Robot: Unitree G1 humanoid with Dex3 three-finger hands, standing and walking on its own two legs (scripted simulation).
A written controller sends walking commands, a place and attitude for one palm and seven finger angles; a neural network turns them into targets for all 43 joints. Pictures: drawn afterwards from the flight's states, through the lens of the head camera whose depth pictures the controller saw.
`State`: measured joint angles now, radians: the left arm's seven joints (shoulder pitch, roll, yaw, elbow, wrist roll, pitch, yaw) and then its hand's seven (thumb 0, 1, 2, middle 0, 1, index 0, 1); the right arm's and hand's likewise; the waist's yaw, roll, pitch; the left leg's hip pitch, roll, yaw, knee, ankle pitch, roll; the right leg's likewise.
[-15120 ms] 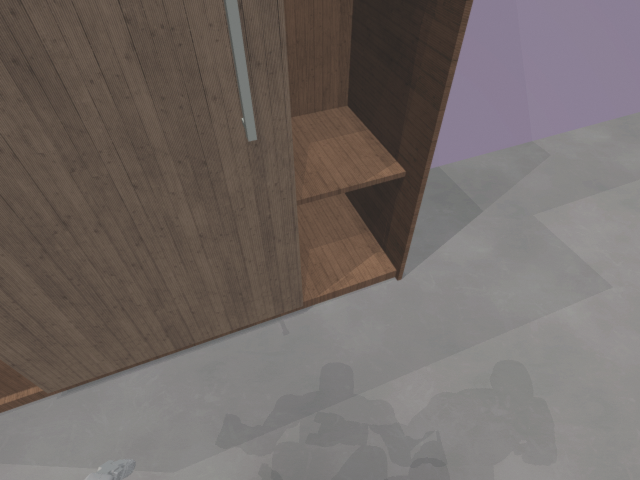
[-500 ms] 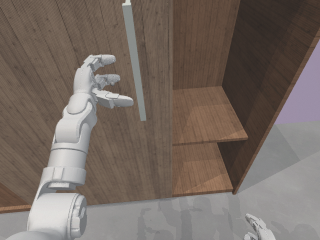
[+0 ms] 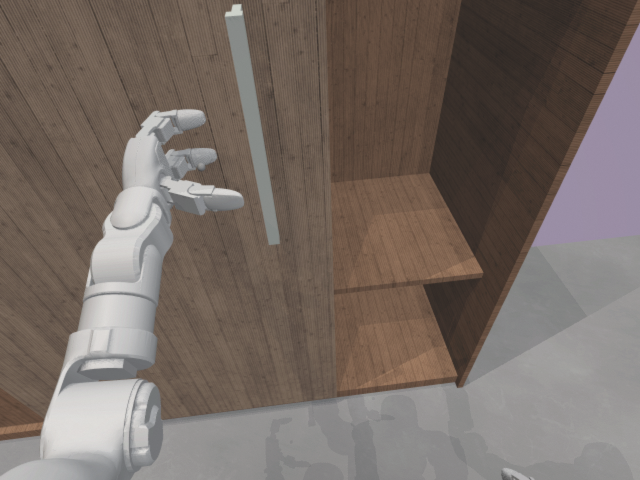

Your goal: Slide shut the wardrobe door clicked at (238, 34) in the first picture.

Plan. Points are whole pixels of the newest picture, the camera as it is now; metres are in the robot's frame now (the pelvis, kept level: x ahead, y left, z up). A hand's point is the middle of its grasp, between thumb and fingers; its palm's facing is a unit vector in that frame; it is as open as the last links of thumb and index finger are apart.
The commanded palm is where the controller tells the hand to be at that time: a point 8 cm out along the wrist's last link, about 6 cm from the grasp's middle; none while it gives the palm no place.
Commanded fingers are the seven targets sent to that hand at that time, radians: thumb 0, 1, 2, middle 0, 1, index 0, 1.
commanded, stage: feel for the door with the fingertips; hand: left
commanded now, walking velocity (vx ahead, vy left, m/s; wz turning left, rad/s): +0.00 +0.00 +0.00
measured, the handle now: (258, 144) +0.49 +0.10 +0.20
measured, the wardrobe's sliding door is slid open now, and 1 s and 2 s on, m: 0.39 0.39 0.39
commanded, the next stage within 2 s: slide the fingers in behind the handle in 0.90 s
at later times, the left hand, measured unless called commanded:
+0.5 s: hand (235, 162) +0.42 +0.11 +0.22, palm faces +0.15 -0.99 +0.02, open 14.0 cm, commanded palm +0.40 +0.16 +0.21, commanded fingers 0.00 -0.50 0.30 -0.30 -1.20 -0.30 -1.20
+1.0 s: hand (240, 152) +0.45 +0.11 +0.22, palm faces +0.13 -0.99 +0.02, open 13.7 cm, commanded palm +0.43 +0.17 +0.21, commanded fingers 0.00 -0.50 0.30 -0.30 -1.20 -0.30 -1.20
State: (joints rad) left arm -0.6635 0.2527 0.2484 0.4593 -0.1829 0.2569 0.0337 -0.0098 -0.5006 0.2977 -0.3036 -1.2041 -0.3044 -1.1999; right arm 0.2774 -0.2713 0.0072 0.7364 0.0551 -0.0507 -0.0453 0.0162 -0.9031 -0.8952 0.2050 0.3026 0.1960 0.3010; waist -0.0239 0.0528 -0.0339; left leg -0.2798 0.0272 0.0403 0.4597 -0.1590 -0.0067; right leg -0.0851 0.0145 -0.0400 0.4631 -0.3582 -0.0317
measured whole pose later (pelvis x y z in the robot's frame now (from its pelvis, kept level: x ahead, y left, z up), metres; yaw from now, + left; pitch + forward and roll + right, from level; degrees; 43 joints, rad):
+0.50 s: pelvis +0.00 +0.00 +0.00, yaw +0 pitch -1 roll +1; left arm -0.72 0.14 0.17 0.45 -0.16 0.30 0.16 -0.01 -0.50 0.30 -0.31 -1.22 -0.31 -1.20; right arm 0.20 -0.23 0.02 0.72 0.04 -0.04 -0.03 0.01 -0.90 -0.90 0.21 0.30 0.20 0.30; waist -0.01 0.06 -0.04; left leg -0.28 0.02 0.04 0.46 -0.15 -0.01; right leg -0.09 0.01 -0.04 0.48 -0.36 -0.03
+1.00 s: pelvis +0.00 +0.00 +0.00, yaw +0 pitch +0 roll +1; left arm -0.81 0.20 0.22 0.61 -0.14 0.23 0.12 -0.01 -0.50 0.30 -0.34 -1.23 -0.34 -1.23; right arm 0.29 -0.27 -0.01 0.75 0.04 -0.04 -0.03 0.01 -0.90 -0.90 0.20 0.30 0.20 0.30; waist -0.04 0.05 -0.03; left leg -0.31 0.03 0.04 0.47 -0.17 -0.01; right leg -0.12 0.01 -0.04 0.48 -0.37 -0.03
